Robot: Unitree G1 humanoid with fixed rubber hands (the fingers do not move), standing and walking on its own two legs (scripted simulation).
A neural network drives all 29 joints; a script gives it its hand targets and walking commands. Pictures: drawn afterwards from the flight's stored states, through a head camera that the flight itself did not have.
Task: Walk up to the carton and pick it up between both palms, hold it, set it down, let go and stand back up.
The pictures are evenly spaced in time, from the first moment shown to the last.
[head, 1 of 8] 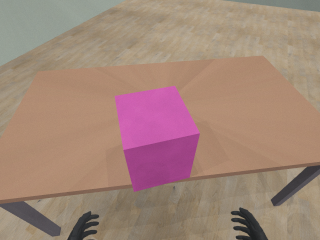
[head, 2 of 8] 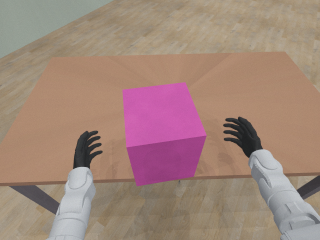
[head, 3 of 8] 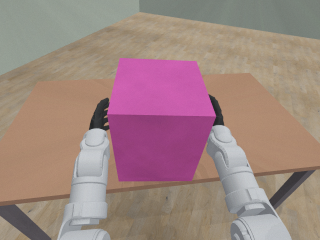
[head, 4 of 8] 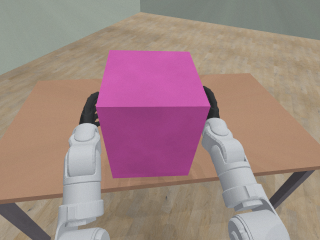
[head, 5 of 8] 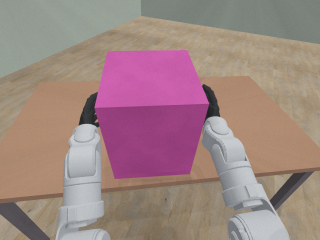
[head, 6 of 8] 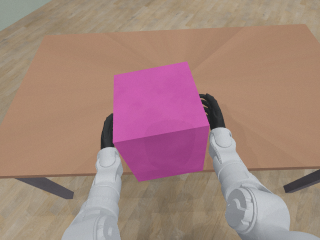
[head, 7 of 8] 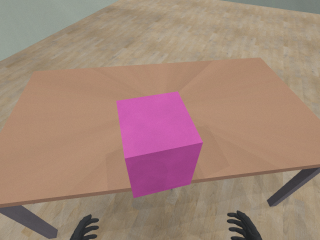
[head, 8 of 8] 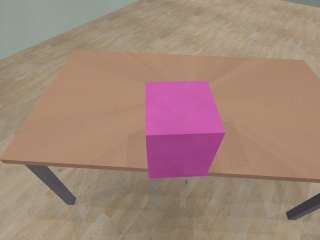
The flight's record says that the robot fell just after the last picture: no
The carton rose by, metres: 0.22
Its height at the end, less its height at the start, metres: +0.00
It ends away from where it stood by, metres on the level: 0.01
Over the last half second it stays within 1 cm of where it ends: yes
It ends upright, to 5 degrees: yes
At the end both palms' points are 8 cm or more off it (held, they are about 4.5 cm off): yes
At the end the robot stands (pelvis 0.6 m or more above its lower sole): yes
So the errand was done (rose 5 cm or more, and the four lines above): yes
